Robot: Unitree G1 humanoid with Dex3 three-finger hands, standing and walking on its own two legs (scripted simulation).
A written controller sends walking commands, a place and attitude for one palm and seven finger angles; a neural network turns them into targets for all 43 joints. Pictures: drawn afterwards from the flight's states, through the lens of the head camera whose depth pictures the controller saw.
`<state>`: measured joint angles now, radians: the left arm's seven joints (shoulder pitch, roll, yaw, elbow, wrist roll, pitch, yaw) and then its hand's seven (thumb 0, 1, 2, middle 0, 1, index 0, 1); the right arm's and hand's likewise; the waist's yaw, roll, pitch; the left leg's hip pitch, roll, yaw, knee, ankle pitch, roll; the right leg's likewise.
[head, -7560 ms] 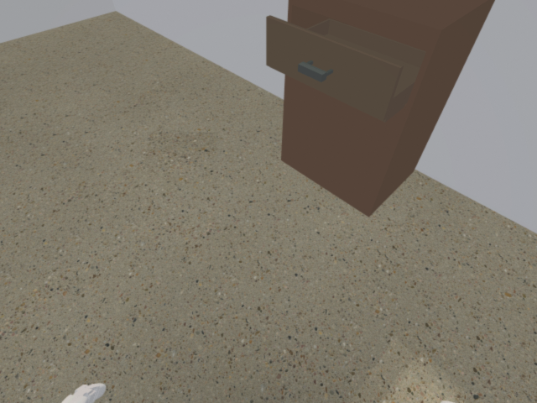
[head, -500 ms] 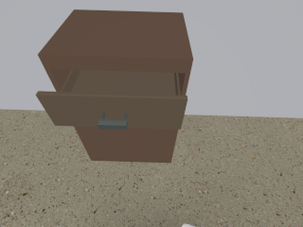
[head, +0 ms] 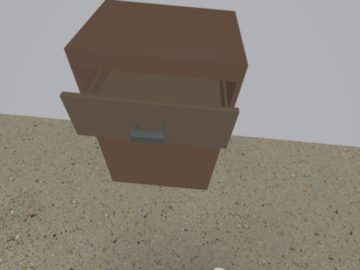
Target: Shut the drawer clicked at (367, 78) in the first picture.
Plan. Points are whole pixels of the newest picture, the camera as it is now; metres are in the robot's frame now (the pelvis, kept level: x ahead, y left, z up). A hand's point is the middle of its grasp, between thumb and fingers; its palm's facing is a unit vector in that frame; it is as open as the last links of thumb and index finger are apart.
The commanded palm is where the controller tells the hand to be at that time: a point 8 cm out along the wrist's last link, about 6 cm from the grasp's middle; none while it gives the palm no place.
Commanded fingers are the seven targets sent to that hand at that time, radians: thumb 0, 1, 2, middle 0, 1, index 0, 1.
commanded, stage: come to a stop and stand still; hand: left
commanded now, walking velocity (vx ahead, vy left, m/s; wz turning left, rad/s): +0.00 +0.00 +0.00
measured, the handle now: (149, 131) +0.51 +0.13 -0.05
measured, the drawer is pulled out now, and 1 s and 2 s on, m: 0.15 0.15 0.15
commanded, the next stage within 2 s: look again from close up in 0.74 s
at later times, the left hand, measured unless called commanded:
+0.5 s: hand out of the picture -0.07 +0.16 -0.16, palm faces +0.03 -0.99 -0.17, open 7.4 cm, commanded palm none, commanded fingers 0.00 0.90 0.90 -0.20 -0.30 -0.20 -0.30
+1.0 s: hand out of the picture -0.05 +0.18 -0.17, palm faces +0.03 -0.98 -0.20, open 7.4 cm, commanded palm none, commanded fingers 0.00 0.90 0.90 -0.20 -0.30 -0.20 -0.30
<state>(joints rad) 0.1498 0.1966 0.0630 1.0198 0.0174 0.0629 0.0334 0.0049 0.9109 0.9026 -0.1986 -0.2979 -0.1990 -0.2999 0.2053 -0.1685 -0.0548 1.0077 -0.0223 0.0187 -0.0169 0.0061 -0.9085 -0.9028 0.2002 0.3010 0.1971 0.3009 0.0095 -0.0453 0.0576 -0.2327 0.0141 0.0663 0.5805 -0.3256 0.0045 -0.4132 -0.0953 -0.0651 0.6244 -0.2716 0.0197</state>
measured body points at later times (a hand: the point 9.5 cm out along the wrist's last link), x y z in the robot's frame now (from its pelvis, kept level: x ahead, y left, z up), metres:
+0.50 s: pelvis -0.04 +0.01 +0.02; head -0.04 +0.00 +0.47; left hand -0.07 +0.21 -0.15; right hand -0.05 -0.22 -0.15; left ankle +0.00 +0.11 -0.73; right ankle -0.06 -0.11 -0.73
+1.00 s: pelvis -0.06 +0.01 +0.00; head -0.06 +0.01 +0.45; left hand -0.05 +0.23 -0.15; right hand -0.07 -0.21 -0.16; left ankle +0.00 +0.11 -0.73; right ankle -0.06 -0.10 -0.73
